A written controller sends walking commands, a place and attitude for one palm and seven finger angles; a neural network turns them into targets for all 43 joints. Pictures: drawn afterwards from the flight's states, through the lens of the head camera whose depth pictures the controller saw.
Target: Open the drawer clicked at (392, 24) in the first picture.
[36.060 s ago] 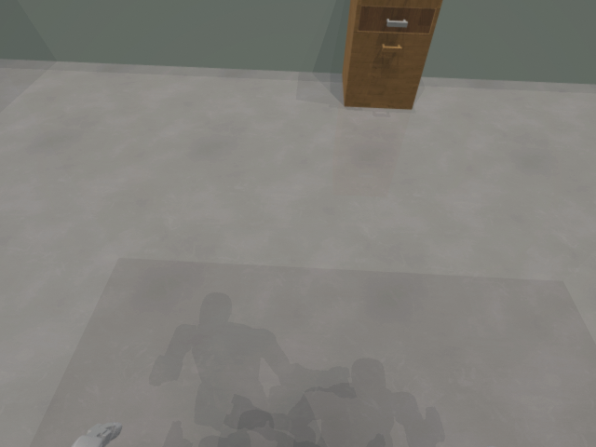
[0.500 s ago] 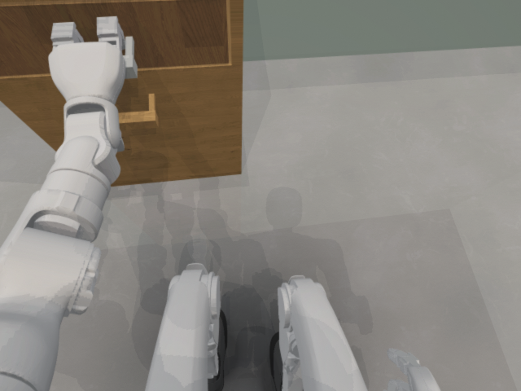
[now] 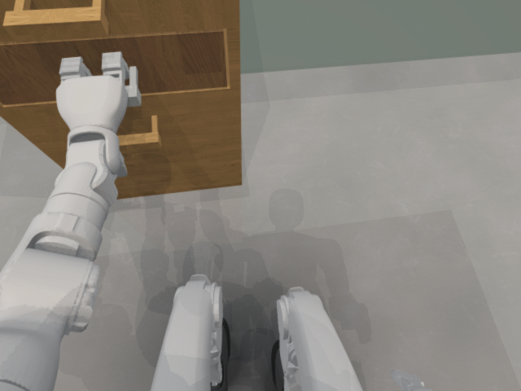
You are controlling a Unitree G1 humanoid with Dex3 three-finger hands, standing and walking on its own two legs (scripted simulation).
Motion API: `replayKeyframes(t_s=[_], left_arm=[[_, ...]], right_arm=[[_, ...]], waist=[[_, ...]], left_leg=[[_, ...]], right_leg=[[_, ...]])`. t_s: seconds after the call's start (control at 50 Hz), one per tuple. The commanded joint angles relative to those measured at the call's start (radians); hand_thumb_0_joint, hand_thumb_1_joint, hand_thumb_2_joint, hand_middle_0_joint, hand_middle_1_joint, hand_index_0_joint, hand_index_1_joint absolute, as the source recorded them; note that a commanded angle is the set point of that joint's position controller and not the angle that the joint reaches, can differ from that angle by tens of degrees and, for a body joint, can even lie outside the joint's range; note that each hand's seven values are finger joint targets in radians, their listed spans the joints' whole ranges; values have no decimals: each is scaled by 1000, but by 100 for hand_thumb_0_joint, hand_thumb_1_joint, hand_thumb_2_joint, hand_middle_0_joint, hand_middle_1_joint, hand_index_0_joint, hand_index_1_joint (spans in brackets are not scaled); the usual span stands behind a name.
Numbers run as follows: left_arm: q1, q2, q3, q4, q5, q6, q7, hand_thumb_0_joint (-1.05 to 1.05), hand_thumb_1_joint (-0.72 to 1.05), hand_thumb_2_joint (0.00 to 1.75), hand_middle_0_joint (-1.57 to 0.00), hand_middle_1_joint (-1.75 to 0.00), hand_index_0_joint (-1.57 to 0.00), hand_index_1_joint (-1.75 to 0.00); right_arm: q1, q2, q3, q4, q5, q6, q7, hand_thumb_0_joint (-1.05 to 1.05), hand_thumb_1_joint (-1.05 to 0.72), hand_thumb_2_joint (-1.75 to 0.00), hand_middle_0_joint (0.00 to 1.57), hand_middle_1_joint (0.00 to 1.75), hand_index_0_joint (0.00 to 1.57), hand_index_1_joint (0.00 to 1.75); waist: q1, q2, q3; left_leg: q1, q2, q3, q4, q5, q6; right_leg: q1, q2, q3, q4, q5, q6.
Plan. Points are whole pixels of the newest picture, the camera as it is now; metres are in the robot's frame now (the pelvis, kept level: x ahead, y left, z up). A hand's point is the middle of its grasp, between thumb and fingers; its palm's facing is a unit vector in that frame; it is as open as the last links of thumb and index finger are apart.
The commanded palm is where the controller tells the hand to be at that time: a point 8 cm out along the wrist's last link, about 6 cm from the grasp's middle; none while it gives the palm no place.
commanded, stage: re-aim the fingers above the handle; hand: left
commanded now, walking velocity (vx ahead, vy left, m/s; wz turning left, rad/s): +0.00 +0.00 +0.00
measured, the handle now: (105, 86) +0.57 +0.27 +0.01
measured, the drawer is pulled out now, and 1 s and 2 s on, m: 0.00 0.00 0.00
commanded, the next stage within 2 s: none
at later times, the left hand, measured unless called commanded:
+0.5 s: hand (109, 121) +0.51 +0.25 +0.00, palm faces +0.03 +0.02 -1.00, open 14.8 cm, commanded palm +0.49 +0.21 -0.03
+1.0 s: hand (109, 121) +0.51 +0.25 -0.01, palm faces +0.03 +0.02 -1.00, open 14.8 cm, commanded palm +0.49 +0.21 -0.03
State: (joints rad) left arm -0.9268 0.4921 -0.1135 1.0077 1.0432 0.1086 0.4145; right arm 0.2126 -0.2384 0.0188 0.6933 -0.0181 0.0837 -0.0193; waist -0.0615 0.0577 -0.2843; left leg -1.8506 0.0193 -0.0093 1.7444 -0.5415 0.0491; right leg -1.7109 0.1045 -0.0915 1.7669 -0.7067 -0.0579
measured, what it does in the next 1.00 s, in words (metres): stands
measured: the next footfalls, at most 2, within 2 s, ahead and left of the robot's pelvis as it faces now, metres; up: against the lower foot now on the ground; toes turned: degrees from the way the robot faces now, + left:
none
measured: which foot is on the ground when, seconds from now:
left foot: down 0.00-1.00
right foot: down 0.00-1.00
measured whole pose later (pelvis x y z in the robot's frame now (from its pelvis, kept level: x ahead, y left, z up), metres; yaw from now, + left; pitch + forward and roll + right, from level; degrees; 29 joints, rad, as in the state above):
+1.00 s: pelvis +0.00 +0.00 +0.00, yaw +0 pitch +37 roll -5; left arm -0.96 0.48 -0.13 1.06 1.06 0.12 0.47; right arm 0.20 -0.24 0.02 0.70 -0.02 0.06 0.00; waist -0.07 0.05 -0.27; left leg -1.85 0.01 -0.01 1.74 -0.53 0.05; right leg -1.70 0.10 -0.10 1.76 -0.70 -0.05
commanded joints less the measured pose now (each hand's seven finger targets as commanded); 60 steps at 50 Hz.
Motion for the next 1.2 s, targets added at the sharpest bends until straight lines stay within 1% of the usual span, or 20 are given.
replayKeyframes(t_s=[0.0, 0.24, 0.26, 0.32, 0.42, 0.44, 0.46, 0.48, 0.52, 0.56, 0.68, 0.8, 0.84, 0.86, 0.88, 0.94, 1.0, 1.04, 1.16, 1.18], left_arm=[[-76, -43, -69, 50, 15, -65, -64, 0, -50, 30, -30, -120, -30, -120], [-124, -51, -65, 82, 12, -28, -31, 0, -50, 30, -30, -120, -30, -120], [-127, -70, -79, 76, 7, -26, -32, 0, -50, 30, -30, -120, -30, -120], [-118, -49, -60, 89, 5, -24, -35, 0, -50, 30, -30, -120, -30, -120], [-149, -62, -76, 87, 11, -20, -34, 0, -50, 30, -30, -120, -30, -120], [-142, -48, -69, 91, 17, -22, -34, 0, -50, 30, -30, -120, -30, -120], [-135, -42, -61, 99, 19, -21, -32, 0, -50, 30, -30, -120, -30, -120], [-141, -71, -86, 87, 14, -19, -34, 0, -50, 30, -30, -120, -30, -120], [-160, -71, -86, 86, 14, -19, -34, 0, -50, 30, -30, -120, -30, -120], [-132, -44, -63, 99, 15, -18, -33, 0, -50, 30, -30, -120, -30, -120], [-150, -73, -88, 86, 18, -13, -35, 0, -50, 30, -30, -120, -30, -120], [-140, -41, -68, 99, 10, -11, -39, 0, -50, 30, -30, -120, -30, -120], [-158, -45, -75, 96, 9, -17, -41, 0, -50, 30, -30, -120, -30, -120], [-131, -21, -53, 103, 8, -15, -43, 0, -50, 30, -30, -120, -30, -120], [-145, -16, -59, 105, 17, -17, -44, 0, -50, 30, -30, -120, -30, -120], [-154, -25, -66, 98, 18, -20, -45, 0, -50, 30, -30, -120, -30, -120], [-154, -34, -73, 96, 19, -16, -43, 0, -50, 30, -30, -120, -30, -120], [-140, 69, -4, 129, 30, -19, -43, 0, -50, 30, -30, -120, -30, -120], [-139, 37, -28, 112, 32, -23, -45, 0, -50, 30, -30, -120, -30, -120], [-128, 52, -16, 116, 33, -22, -46, 0, -50, 30, -30, -120, -30, -120]], right_arm=[[124, -152, -59, -44, -2, -13, -6, 0, -90, -90, 20, 30, 20, 30], [132, -163, -62, -31, -1, -21, 7, 0, -90, -90, 20, 30, 20, 30], [131, -160, -63, -29, -1, -22, 8, 0, -90, -90, 20, 30, 20, 30], [131, -162, -61, -30, -1, -24, 10, 0, -90, -90, 20, 30, 20, 30], [122, -161, -60, -30, 0, -27, 11, 0, -90, -90, 20, 30, 20, 30], [122, -166, -58, -35, 0, -26, 10, 0, -90, -90, 20, 30, 20, 30], [122, -166, -59, -33, 0, -24, 8, 0, -90, -90, 20, 30, 20, 30], [118, -163, -57, -39, -1, -24, 10, 0, -90, -90, 20, 30, 20, 30], [118, -160, -59, -32, -2, -28, 12, 0, -90, -90, 20, 30, 20, 30], [120, -166, -57, -37, -1, -25, 8, 0, -90, -90, 20, 30, 20, 30], [118, -165, -59, -38, 0, -25, 10, 0, -90, -90, 20, 30, 20, 30], [120, -166, -54, -37, 0, -29, 7, 0, -90, -90, 20, 30, 20, 30], [124, -165, -54, -34, -1, -32, 7, 0, -90, -90, 20, 30, 20, 30], [121, -165, -52, -37, 1, -32, 6, 0, -90, -90, 20, 30, 20, 30], [117, -166, -51, -37, 1, -31, 3, 0, -90, -90, 20, 30, 20, 30], [122, -166, -52, -38, 0, -33, 6, 0, -90, -90, 20, 30, 20, 30], [118, -166, -53, -38, 2, -34, 4, 0, -90, -90, 20, 30, 20, 30], [123, -177, -44, -42, 2, -31, -3, 0, -90, -90, 20, 30, 20, 30], [127, -172, -45, -51, 4, -33, -5, 0, -90, -90, 20, 30, 20, 30], [124, -173, -44, -53, 4, -33, -5, 0, -90, -90, 20, 30, 20, 30]], waist=[[-96, -17, -307], [-109, -9, -329], [-111, -15, -335], [-104, -29, -342], [-117, -13, -308], [-109, 3, -317], [-111, -16, -315], [-113, 1, -313], [-118, 3, -310], [-110, -8, -315], [-117, 4, -322], [-111, -25, -320], [-121, -19, -313], [-106, -34, -323], [-112, -24, -309], [-111, 0, -307], [-116, -25, -306], [-100, -20, -310], [-103, -15, -309], [-95, -16, -311]], left_leg=[[424, 4, -49, -160, 26, 3], [471, 3, -60, -183, 19, 1], [466, 2, -57, -179, 21, 3], [460, 3, -58, -180, 21, 2], [467, 1, -64, -190, -3, 2], [470, -1, -64, -193, -6, 0], [475, 2, -66, -188, 3, 2], [472, -1, -64, -192, -2, 1], [466, 0, -63, -187, -5, 2], [465, 0, -61, -187, 0, 2], [488, 2, -69, -194, -6, 0], [440, -2, -56, -183, -12, 4], [435, 0, -56, -179, -11, 5], [422, -3, -50, -175, -9, 6], [418, -2, -49, -174, -12, 6], [431, -2, -53, -179, -17, 3], [434, -1, -57, -181, -27, 4], [402, -1, -50, -171, -22, 5], [415, 1, -54, -179, -24, 5], [412, 1, -53, -178, -26, 4]], right_leg=[[109, -11, 60, -304, 147, 4], [100, -13, 46, -305, 137, 6], [110, -14, 50, -311, 140, 7], [123, -15, 50, -307, 139, 7], [91, -14, 45, -312, 116, 6], [91, -15, 41, -306, 109, 4], [87, -12, 43, -306, 119, 4], [90, -15, 43, -311, 113, 3], [86, -15, 46, -310, 115, 4], [99, -13, 47, -312, 114, 4], [78, -14, 43, -309, 109, 3], [121, -16, 54, -318, 101, 6], [111, -17, 52, -317, 106, 9], [135, -16, 58, -319, 101, 7], [123, -15, 60, -319, 97, 7], [106, -16, 53, -314, 94, 6], [99, -13, 53, -316, 82, 6], [120, -15, 58, -308, 81, 6], [112, -14, 52, -307, 87, 7], [115, -13, 53, -306, 82, 7]])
